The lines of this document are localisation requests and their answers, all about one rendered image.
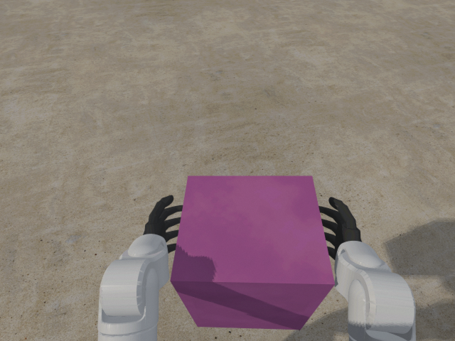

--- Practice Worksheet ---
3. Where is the right robot forearm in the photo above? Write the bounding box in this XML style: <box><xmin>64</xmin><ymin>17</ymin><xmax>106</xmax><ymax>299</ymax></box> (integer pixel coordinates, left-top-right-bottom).
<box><xmin>334</xmin><ymin>241</ymin><xmax>416</xmax><ymax>341</ymax></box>

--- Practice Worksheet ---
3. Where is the left robot forearm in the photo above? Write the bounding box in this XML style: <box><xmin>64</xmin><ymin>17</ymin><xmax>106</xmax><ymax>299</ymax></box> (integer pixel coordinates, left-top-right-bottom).
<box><xmin>97</xmin><ymin>234</ymin><xmax>169</xmax><ymax>341</ymax></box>

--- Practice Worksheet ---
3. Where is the robot right hand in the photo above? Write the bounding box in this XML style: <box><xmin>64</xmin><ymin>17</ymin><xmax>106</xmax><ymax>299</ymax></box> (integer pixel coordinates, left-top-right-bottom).
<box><xmin>319</xmin><ymin>197</ymin><xmax>361</xmax><ymax>260</ymax></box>

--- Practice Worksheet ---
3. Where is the carton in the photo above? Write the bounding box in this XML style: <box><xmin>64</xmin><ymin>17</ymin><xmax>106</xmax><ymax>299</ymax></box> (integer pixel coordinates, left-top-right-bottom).
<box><xmin>170</xmin><ymin>176</ymin><xmax>335</xmax><ymax>330</ymax></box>

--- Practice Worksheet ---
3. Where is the robot left hand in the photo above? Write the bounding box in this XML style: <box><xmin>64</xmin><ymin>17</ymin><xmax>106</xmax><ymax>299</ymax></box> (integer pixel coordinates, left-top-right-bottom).
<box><xmin>143</xmin><ymin>195</ymin><xmax>183</xmax><ymax>253</ymax></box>

